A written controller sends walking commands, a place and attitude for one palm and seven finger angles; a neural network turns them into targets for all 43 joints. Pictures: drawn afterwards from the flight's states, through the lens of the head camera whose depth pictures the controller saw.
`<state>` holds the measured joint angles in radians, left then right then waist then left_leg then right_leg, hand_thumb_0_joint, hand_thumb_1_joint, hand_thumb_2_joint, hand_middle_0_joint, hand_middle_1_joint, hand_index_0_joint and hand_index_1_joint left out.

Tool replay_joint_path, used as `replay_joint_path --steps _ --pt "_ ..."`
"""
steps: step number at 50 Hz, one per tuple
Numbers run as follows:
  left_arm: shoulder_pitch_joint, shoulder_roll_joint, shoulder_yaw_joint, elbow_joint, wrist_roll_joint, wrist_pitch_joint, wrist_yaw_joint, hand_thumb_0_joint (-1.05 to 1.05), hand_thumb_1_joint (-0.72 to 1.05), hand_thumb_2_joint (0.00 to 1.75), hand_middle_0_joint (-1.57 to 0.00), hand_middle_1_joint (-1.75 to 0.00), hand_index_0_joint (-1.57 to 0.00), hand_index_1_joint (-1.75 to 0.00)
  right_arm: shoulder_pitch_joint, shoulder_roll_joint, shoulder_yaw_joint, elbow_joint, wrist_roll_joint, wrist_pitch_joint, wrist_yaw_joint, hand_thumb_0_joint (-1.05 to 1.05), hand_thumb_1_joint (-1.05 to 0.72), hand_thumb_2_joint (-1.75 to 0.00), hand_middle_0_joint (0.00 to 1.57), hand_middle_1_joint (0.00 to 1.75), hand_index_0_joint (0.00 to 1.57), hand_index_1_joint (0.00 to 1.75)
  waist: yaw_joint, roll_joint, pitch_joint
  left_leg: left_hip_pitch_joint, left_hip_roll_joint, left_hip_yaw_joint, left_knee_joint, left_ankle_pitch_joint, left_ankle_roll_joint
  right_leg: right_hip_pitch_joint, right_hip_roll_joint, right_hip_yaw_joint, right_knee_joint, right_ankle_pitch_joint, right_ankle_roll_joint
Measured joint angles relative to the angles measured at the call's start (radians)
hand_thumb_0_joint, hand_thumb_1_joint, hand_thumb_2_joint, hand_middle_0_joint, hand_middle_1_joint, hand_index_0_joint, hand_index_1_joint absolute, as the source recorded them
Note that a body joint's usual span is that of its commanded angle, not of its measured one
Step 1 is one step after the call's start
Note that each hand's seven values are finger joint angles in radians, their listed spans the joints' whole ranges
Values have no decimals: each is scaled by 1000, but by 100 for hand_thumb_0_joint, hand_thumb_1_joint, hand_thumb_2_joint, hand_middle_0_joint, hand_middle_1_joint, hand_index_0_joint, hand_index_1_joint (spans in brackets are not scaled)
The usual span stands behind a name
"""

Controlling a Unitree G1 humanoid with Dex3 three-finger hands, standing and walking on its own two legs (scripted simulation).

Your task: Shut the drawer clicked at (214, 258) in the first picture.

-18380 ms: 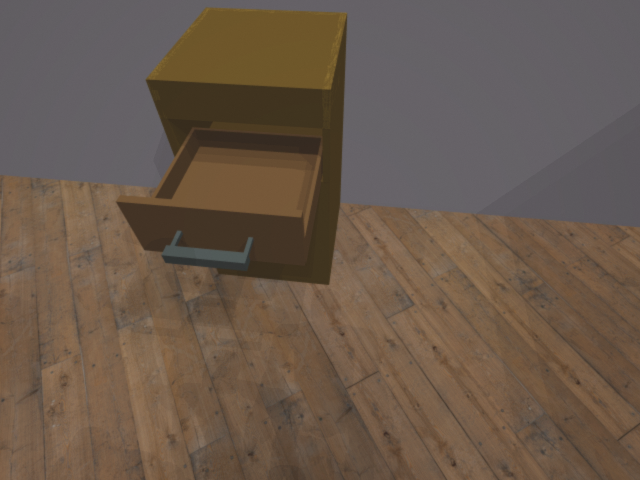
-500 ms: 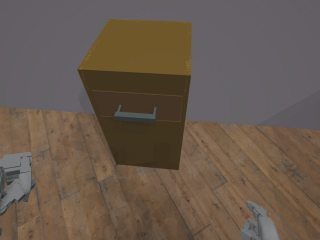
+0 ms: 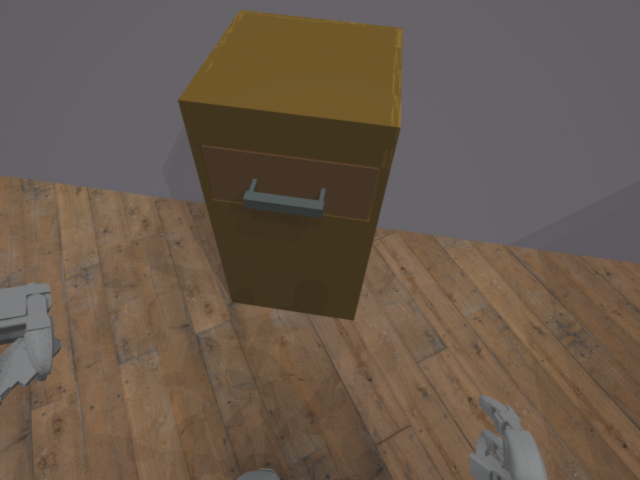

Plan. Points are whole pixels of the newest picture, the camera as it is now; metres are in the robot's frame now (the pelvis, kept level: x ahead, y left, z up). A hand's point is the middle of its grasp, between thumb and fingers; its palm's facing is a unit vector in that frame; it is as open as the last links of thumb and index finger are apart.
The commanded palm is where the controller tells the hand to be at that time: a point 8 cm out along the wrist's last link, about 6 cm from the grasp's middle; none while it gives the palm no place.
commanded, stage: step back with the hand held close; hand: left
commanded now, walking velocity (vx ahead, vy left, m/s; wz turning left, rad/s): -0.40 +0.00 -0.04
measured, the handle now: (286, 196) +0.70 +0.11 -0.15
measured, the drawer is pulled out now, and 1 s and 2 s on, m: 0.00 0.00 0.00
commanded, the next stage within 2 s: stop stepping back and stand still in 0.66 s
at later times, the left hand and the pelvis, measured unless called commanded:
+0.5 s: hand out of the picture +0.16 +0.26 +0.18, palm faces +0.37 -0.79 -0.49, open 3.2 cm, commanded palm +0.09 +0.29 +0.19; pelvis -0.04 +0.00 +0.00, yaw +1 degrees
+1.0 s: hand out of the picture +0.09 +0.25 +0.16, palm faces +0.30 -0.84 -0.45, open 3.2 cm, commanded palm +0.02 +0.29 +0.19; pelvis -0.12 +0.01 +0.01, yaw -1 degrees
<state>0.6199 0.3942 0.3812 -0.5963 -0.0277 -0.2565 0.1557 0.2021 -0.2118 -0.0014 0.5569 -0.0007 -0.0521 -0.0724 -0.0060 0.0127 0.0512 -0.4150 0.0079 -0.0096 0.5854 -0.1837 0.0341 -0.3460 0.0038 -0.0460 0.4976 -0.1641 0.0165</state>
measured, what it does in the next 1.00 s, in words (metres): walks backwards: right foot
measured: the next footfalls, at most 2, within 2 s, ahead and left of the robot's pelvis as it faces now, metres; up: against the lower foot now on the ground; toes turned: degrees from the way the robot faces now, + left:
right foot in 0.58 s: -0.13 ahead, -0.11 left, +0.00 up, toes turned +3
left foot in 1.14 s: -0.01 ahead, +0.10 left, +0.00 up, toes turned -3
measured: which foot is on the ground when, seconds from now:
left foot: down 0.00-1.00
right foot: down 0.00-0.34, up 0.36-0.56, down 0.58-1.00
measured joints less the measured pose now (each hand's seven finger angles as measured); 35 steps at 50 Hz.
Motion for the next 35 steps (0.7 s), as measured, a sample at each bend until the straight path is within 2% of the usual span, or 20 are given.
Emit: replay_joint_path --steps 4,8,14,17,18,21,23,26,28,29,30,32,35 --pt "-9 24 25 -8 12 -13 -3 1 89 90 -140 -160 -140 -160 7 4 -4 2 0 -10 -2 2 -90 -90 21 30 20 30 -11 -14 11 -19 -14 -11 13 6 2 -24 19 46 46 -19 -3" --pt "-10 32 54 -15 17 -25 -9 1 89 90 -140 -160 -140 -160 -9 6 -9 12 -1 -20 1 2 -90 -90 21 30 20 30 -3 -10 21 -45 -7 -10 54 -7 -1 -52 30 52 88 -31 -6" --pt "-18 11 14 -34 1 -37 -4 1 89 90 -140 -160 -141 -160 -30 1 -28 44 -5 0 18 2 -90 -90 21 30 20 30 -16 -14 6 -77 -24 -22 88 -120 -16 -61 19 49 64 -9 -7" --pt "-12 21 11 -39 -1 -43 1 1 88 90 -140 -160 -141 -160 -34 2 -31 52 -4 16 11 2 -90 -90 21 30 20 30 -25 -25 0 -70 -23 -12 46 -26 -1 -65 14 51 56 -3 2" --pt "-9 28 19 -37 2 -45 1 1 88 90 -140 -160 -141 -160 -35 3 -30 49 -4 15 6 2 -90 -90 21 30 20 30 -26 -23 1 -70 -16 -9 32 23 7 -75 22 55 74 -38 2" --pt "-20 53 48 -17 15 -44 -8 1 88 90 -141 -160 -141 -160 -25 18 -31 44 -11 -5 -3 2 -90 -90 21 30 20 30 -34 -5 -2 -81 3 -28 18 55 17 -89 78 82 265 -152 -2" --pt "-19 62 66 -18 12 -42 -10 1 88 90 -141 -160 -141 -160 -10 32 -27 44 -17 -22 2 2 -90 -90 21 30 20 30 -27 0 -21 -91 16 -40 -8 68 13 -47 100 83 313 -213 -8" --pt "6 57 80 -40 -11 -51 -10 1 89 90 -140 -160 -141 -160 -5 49 -12 56 -30 -52 18 2 -90 -90 21 30 20 30 -3 -17 -58 -109 29 -26 -57 106 -1 73 83 70 181 -278 -23" --pt "11 51 78 -54 -17 -65 -15 1 89 90 -140 -160 -140 -160 -22 57 -1 65 -41 -66 27 2 -90 -90 21 30 20 30 17 -37 -65 -126 33 1 -80 129 -7 155 57 71 29 -218 -26" --pt "5 51 75 -58 -17 -74 -20 1 89 90 -140 -160 -140 -160 -39 60 5 68 -45 -70 30 2 -90 -90 21 30 20 30 28 -50 -59 -136 35 19 -86 140 -9 182 43 77 -37 -205 -19" --pt "-15 44 63 -54 -14 -83 -29 1 89 90 -140 -160 -140 -160 -63 58 8 74 -48 -71 32 2 -90 -90 21 30 20 30 36 -42 -41 -142 48 26 -90 152 -13 186 48 81 -67 -219 -9" --pt "-55 35 31 -43 -11 -88 -44 1 89 90 -140 -160 -141 -160 -100 53 7 78 -45 -61 33 1 -90 -90 21 30 20 30 28 -11 5 -128 71 17 -124 190 -20 182 73 76 -70 -182 -6" --pt "-45 61 18 -53 -21 -88 -65 1 89 90 -140 -160 -140 -160 -101 52 10 52 -23 -40 33 2 -90 -90 21 30 20 30 -2 5 27 -114 83 5 -143 219 -23 175 90 67 -43 -163 -12"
